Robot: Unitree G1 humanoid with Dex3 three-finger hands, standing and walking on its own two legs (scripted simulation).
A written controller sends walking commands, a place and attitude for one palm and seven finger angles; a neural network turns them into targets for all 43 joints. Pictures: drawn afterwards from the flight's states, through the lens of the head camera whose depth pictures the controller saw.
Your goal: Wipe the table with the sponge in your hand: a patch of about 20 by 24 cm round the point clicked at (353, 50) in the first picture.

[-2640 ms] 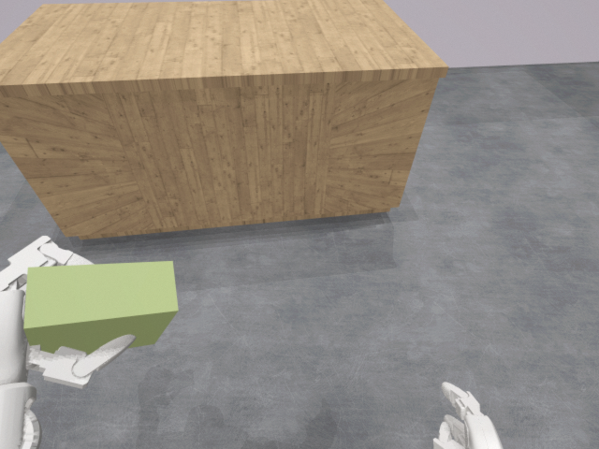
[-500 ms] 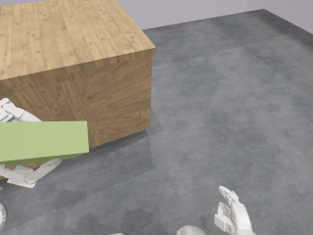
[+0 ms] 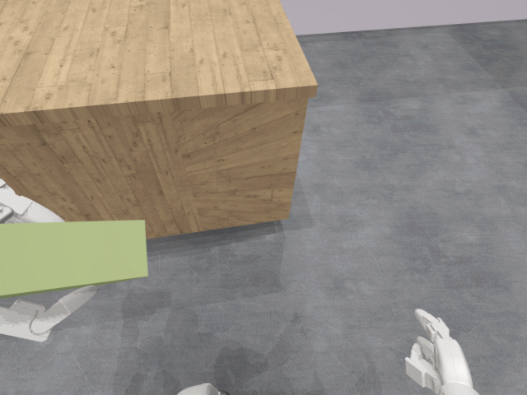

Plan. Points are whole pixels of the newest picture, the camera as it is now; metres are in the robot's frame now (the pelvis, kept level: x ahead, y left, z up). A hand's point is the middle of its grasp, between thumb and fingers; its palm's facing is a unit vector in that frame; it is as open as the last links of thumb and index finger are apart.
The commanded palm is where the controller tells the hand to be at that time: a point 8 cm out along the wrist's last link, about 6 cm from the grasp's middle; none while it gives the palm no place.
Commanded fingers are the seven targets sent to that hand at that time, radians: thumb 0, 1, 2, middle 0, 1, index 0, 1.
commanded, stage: turn to face it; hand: left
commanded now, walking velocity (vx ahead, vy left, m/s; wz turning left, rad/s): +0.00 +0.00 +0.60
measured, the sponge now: (86, 259) +0.23 +0.19 +0.17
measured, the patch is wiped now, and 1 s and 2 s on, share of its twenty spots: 0.00 0.00 0.00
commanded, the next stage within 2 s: take the last steps up to it in 0.80 s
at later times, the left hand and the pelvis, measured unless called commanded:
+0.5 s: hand (119, 274) +0.21 +0.15 +0.18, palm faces +0.42 -0.82 -0.39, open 9.6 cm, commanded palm +0.15 +0.19 +0.19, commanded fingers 0.00 0.10 1.30 -1.20 -1.60 -1.20 -1.60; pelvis -0.01 -0.08 +0.01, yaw -1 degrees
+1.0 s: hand (211, 311) +0.18 +0.06 +0.17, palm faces +0.23 -0.86 -0.45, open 9.6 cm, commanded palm +0.13 +0.12 +0.19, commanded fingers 0.00 0.10 1.30 -1.20 -1.60 -1.20 -1.60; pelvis -0.08 -0.13 +0.00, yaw -10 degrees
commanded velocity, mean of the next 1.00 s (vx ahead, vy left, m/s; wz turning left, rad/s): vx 0.04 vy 0.02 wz -0.31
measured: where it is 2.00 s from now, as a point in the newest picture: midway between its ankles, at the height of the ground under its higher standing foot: outside the picture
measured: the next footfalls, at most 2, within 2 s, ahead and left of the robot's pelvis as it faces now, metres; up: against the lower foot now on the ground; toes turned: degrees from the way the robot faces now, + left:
right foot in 0.32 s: +0.08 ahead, -0.15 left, +0.00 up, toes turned -2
left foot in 0.70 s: -0.02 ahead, +0.05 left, +0.00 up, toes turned -2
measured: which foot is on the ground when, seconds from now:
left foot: down 0.00-0.34, up 0.36-0.68, down 0.70-0.94, up 0.96-1.00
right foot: down 0.00-0.00, up 0.02-0.30, down 0.32-0.72, up 0.74-0.88, down 0.90-1.00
